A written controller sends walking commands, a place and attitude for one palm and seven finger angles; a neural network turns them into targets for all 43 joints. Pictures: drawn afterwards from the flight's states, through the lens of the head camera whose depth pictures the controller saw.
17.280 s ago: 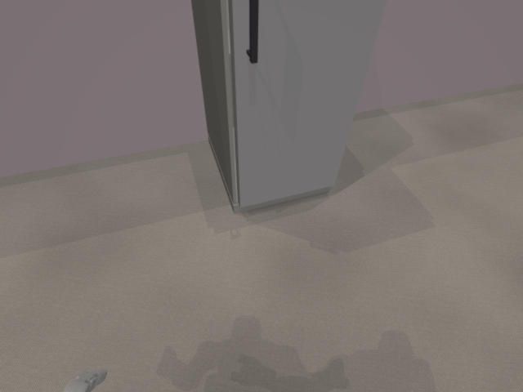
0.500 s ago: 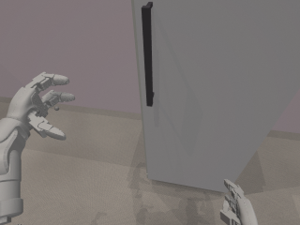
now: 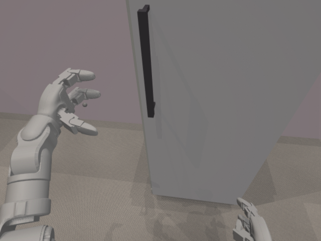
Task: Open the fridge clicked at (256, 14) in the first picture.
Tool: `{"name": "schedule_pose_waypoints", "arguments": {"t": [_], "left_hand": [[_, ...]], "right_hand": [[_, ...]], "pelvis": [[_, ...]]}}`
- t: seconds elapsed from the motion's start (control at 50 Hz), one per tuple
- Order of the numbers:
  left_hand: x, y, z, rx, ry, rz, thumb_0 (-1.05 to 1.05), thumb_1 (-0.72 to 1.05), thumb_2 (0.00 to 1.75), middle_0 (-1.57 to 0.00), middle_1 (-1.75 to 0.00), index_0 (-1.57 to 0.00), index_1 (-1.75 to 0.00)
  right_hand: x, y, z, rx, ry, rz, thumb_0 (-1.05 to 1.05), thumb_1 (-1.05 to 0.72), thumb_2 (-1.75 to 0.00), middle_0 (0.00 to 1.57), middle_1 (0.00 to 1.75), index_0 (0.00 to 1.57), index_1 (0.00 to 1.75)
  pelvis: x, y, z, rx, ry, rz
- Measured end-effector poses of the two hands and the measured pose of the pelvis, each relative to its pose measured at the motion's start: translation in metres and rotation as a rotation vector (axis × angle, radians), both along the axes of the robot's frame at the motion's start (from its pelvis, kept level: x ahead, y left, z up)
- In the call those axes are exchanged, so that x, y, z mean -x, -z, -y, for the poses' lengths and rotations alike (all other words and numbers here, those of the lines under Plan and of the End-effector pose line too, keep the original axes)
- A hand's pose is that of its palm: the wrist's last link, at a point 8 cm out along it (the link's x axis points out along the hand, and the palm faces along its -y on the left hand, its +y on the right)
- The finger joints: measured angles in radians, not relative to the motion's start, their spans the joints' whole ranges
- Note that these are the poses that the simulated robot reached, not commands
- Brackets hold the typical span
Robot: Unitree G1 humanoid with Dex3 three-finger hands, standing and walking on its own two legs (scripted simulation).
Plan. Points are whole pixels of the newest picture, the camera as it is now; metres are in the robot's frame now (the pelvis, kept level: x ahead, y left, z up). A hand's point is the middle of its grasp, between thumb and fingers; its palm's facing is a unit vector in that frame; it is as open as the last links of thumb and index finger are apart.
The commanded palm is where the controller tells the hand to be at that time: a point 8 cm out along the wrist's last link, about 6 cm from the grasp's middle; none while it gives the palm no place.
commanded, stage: move the hooked fingers beside the handle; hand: left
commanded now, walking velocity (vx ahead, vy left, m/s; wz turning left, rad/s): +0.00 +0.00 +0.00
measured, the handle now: (149, 69) +0.51 +0.08 +0.20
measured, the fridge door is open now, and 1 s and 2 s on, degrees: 0 0 0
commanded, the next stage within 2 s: none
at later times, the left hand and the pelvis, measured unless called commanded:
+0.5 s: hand (109, 92) +0.40 +0.16 +0.20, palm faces -0.01 -1.00 -0.04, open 14.0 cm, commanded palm +0.38 +0.21 +0.20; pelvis -0.01 -0.02 +0.00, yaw +0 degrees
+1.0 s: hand (121, 79) +0.45 +0.15 +0.20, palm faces -0.02 -1.00 +0.00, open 14.0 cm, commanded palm +0.42 +0.20 +0.20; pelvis +0.00 -0.01 +0.00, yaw -2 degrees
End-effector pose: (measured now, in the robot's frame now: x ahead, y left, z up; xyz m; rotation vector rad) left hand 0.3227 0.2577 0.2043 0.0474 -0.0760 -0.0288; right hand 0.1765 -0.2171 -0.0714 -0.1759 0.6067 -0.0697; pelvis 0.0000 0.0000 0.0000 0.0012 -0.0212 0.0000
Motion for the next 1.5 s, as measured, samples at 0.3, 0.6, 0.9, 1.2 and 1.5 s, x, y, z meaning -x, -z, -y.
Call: {"name": "schedule_pose_waypoints", "arguments": {"t": [0.3,0.6,0.9,1.2,1.5], "left_hand": [[-0.023,-0.002,0.032,0.008,0.006,-0.02,-0.01,-0.5,0.3,-0.3,-1.2,-0.3,-1.2],[-0.067,-0.001,0.05,0.014,-0.001,-0.049,-0.01,-0.5,0.3,-0.3,-1.2,-0.3,-1.2],[-0.101,0.008,0.063,0.035,-0.014,-0.07,-0.01,-0.5,0.3,-0.3,-1.2,-0.3,-1.2],[-0.095,0.017,0.048,0.051,-0.002,-0.075,-0.01,-0.5,0.3,-0.3,-1.2,-0.3,-1.2],[-0.107,0.007,0.067,0.047,0.028,-0.076,-0.01,-0.5,0.3,-0.3,-1.2,-0.3,-1.2]], "right_hand": [[0.007,0.005,0.014,0.0,0.024,-0.044,0.02,-0.9,-0.9,0.2,0.3,0.2,0.3],[0.053,0.022,0.04,0.026,0.103,-0.173,0.02,-0.9,-0.9,0.2,0.3,0.2,0.3],[0.097,0.031,0.051,0.036,0.18,-0.283,0.02,-0.9,-0.9,0.2,0.3,0.2,0.3],[0.101,0.03,0.041,0.032,0.185,-0.29,0.01,-0.9,-0.9,0.2,0.3,0.2,0.3],[0.078,0.027,0.021,0.024,0.127,-0.24,0.01,-0.9,-0.9,0.2,0.3,0.2,0.3]], "pelvis": [[0.001,0.0,0.01,-0.004,-0.001,-0.001],[0.005,-0.001,0.017,-0.005,0.007,-0.027],[0.004,-0.001,0.015,-0.004,0.031,-0.057],[0.001,-0.001,0.005,0.001,0.041,-0.061],[0.005,-0.001,-0.005,0.003,0.024,-0.072]]}}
